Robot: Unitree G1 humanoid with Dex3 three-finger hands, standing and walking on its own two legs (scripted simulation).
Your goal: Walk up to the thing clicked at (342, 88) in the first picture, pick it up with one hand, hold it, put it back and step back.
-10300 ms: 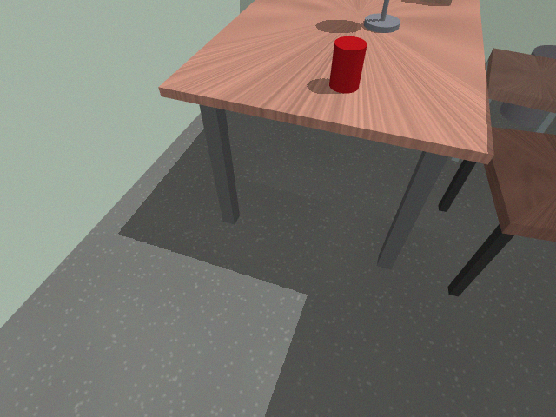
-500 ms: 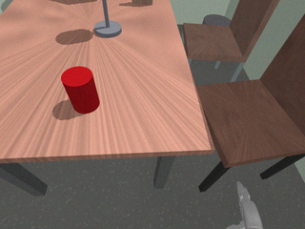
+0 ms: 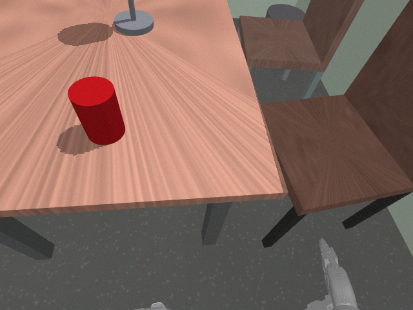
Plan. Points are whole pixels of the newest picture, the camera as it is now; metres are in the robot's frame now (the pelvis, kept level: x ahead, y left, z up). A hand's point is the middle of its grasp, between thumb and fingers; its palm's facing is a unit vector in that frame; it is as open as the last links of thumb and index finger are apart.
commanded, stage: go down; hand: left
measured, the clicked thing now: (99, 112) +0.53 +0.22 +0.04
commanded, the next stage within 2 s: approach in 0.60 s
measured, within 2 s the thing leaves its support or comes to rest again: neither
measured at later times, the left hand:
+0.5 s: hand out of the picture +0.41 +0.41 +0.17, palm faces +0.26 -0.97 +0.01, open 17.7 cm
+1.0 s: hand out of the picture +0.41 +0.38 +0.13, palm faces +0.21 -0.98 +0.00, open 17.7 cm
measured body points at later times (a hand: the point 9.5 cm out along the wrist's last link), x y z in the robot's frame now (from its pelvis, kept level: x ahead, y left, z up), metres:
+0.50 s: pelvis +0.01 +0.01 +0.00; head +0.07 +0.04 +0.44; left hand +0.39 +0.46 +0.17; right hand +0.16 -0.25 -0.06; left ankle +0.03 +0.10 -0.71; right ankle -0.05 -0.15 -0.71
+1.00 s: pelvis +0.00 +0.00 -0.01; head +0.07 +0.04 +0.43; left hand +0.40 +0.43 +0.13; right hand +0.16 -0.24 -0.06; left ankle +0.03 +0.10 -0.71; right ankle -0.05 -0.15 -0.71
